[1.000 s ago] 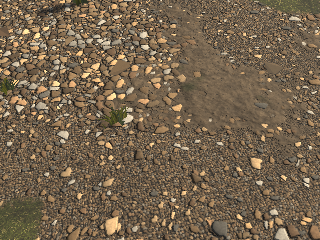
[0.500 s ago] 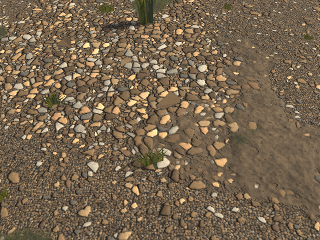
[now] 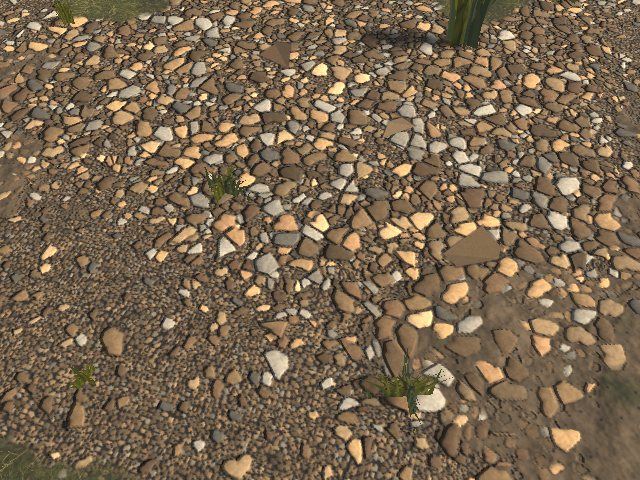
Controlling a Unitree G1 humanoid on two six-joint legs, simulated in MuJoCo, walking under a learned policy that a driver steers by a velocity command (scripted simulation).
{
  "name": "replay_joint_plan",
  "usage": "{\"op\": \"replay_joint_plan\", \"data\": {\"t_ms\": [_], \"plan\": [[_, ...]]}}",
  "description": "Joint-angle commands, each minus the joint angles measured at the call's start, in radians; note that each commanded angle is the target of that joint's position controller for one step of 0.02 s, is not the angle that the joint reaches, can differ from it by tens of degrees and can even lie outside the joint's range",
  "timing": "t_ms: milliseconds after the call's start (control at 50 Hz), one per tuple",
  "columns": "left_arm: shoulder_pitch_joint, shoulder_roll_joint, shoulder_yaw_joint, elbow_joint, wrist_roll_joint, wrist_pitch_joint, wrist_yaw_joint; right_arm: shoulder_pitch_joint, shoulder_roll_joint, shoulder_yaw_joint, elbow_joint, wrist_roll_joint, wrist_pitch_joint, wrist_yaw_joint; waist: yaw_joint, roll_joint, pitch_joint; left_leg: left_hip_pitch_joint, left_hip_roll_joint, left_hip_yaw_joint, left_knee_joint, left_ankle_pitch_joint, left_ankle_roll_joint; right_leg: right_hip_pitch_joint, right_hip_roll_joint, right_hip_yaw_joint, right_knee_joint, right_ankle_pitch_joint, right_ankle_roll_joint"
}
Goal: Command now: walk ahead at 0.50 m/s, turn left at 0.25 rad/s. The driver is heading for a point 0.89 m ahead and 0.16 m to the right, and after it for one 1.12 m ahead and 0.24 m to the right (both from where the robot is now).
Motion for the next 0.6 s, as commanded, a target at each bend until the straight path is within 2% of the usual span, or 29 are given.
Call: {"op": "replay_joint_plan", "data": {"t_ms": [20,60,100,140,180,220,240,260,280,300,320,340,360,380,400,440,480,540,600], "plan": [[0.015,0.062,0.015,-0.043,0.012,0.006,0.004,-0.061,-0.147,-0.041,-0.061,0.0,-0.031,-0.015,0.033,0.06,-0.036,-0.018,0.269,-0.217,-0.225,0.172,0.195,0.008,-0.031,0.023,-0.14,0.179,0.015],[-0.049,0.046,0.007,-0.049,0.008,0.002,-0.004,-0.041,-0.148,-0.041,-0.043,0.005,-0.03,-0.02,0.005,0.071,-0.016,-0.022,0.245,-0.167,-0.226,0.139,0.167,0.039,-0.009,0.011,-0.294,0.312,0.012],[-0.112,0.041,0.004,-0.058,-0.004,-0.001,-0.011,-0.004,-0.158,-0.045,-0.023,0.014,-0.03,-0.019,-0.026,0.08,-0.002,-0.001,0.247,-0.157,-0.22,0.088,0.151,0.075,0.02,-0.001,-0.411,0.376,0.01],[-0.164,0.05,0.006,-0.076,-0.014,-0.004,-0.021,0.037,-0.17,-0.051,0.0,0.021,-0.03,-0.015,-0.051,0.08,0.013,0.052,0.272,-0.178,-0.204,0.044,0.147,0.074,0.034,-0.001,-0.479,0.367,-0.002],[-0.197,0.063,0.011,-0.094,-0.016,-0.009,-0.033,0.061,-0.172,-0.054,0.016,0.023,-0.026,-0.013,-0.061,0.084,0.025,0.125,0.301,-0.206,-0.166,0.034,0.137,0.058,0.045,0.001,-0.536,0.308,-0.026],[-0.175,0.08,0.02,-0.097,-0.015,-0.014,-0.042,0.067,-0.173,-0.056,0.026,0.022,-0.018,-0.014,-0.043,0.109,0.022,0.181,0.323,-0.232,-0.123,0.074,0.116,0.092,0.061,-0.007,-0.581,0.232,-0.055],[-0.138,0.087,0.025,-0.09,-0.014,-0.016,-0.043,0.061,-0.175,-0.057,0.03,0.022,-0.013,-0.016,-0.02,0.12,0.01,0.194,0.319,-0.228,-0.081,0.137,0.099,0.148,0.077,-0.027,-0.607,0.206,-0.071],[-0.057,0.107,0.039,-0.067,-0.007,-0.018,-0.041,0.054,-0.164,-0.053,0.028,0.021,-0.009,-0.017,0.023,0.114,-0.034,0.194,0.28,-0.202,0.015,0.274,0.076,0.265,0.105,-0.054,-0.632,0.195,-0.093],[0.085,0.155,0.059,-0.037,0.003,-0.022,-0.034,0.05,-0.126,-0.038,0.02,0.014,-0.009,-0.019,0.085,0.075,-0.14,0.122,0.217,-0.141,0.223,0.317,0.037,0.482,0.045,0.007,-0.6,0.246,-0.138],[0.224,0.251,0.08,-0.022,0.023,-0.023,-0.03,0.137,-0.061,-0.017,-0.006,0.011,-0.022,-0.023,0.093,-0.124,-0.308,-0.211,0.09,-0.047,0.608,0.068,-0.046,0.87,-0.185,0.358,-0.607,0.199,-0.28],[0.303,0.222,0.079,0.011,-0.001,-0.014,-0.037,0.146,-0.061,-0.012,-0.005,0.017,-0.036,-0.024,0.116,-0.299,-0.376,-0.447,0.021,-0.089,0.82,-0.385,-0.08,1.0,-0.27,0.713,-0.78,-0.049,-0.366],[0.261,0.161,0.058,0.002,-0.015,-0.009,-0.035,0.071,-0.147,-0.033,-0.016,0.033,-0.044,-0.021,0.132,-0.174,-0.258,-0.562,0.083,-0.135,0.918,-0.346,-0.072,0.936,-0.253,0.662,-0.812,-0.207,-0.323],[0.199,0.135,0.048,-0.011,-0.006,-0.002,-0.03,-0.018,-0.147,-0.03,-0.038,0.037,-0.045,-0.02,0.122,-0.092,-0.163,-0.582,0.132,-0.1,0.915,-0.258,-0.06,0.811,-0.221,0.535,-0.82,-0.197,-0.287],[0.137,0.117,0.039,-0.017,0.006,0.001,-0.03,-0.061,-0.134,-0.027,-0.049,0.022,-0.042,-0.022,0.092,-0.041,-0.084,-0.553,0.167,-0.081,0.85,-0.185,-0.056,0.669,-0.181,0.44,-0.849,-0.122,-0.275],[0.094,0.091,0.03,-0.022,0.012,-0.002,-0.031,-0.055,-0.127,-0.032,-0.047,0.011,-0.035,-0.024,0.055,-0.053,-0.051,-0.493,0.2,-0.089,0.781,-0.132,-0.056,0.57,-0.148,0.376,-0.877,-0.046,-0.263],[0.066,0.078,0.026,-0.018,0.01,-0.009,-0.031,-0.006,-0.1,-0.031,-0.03,0.013,-0.021,-0.024,0.015,-0.081,-0.04,-0.408,0.214,-0.076,0.719,-0.088,-0.066,0.479,-0.105,0.285,-0.924,0.056,-0.261],[0.074,0.1,0.033,-0.003,0.004,-0.015,-0.026,-0.024,-0.088,-0.028,-0.032,0.009,-0.016,-0.027,0.008,-0.06,-0.03,-0.423,0.222,-0.065,0.649,-0.022,-0.084,0.467,-0.098,0.217,-0.952,0.174,-0.273],[0.104,0.122,0.041,0.023,-0.003,-0.008,-0.016,-0.109,-0.064,-0.017,-0.044,0.005,-0.022,-0.026,0.031,-0.031,-0.018,-0.425,0.224,-0.052,0.454,0.125,-0.102,0.492,-0.079,0.127,-0.964,0.297,-0.257],[0.147,0.137,0.044,0.048,-0.014,0.001,-0.011,-0.205,-0.047,-0.009,-0.058,0.012,-0.031,-0.016,0.071,-0.035,0.003,-0.377,0.199,-0.025,0.277,0.241,-0.105,0.512,-0.06,0.067,-0.963,0.308,-0.234]]}}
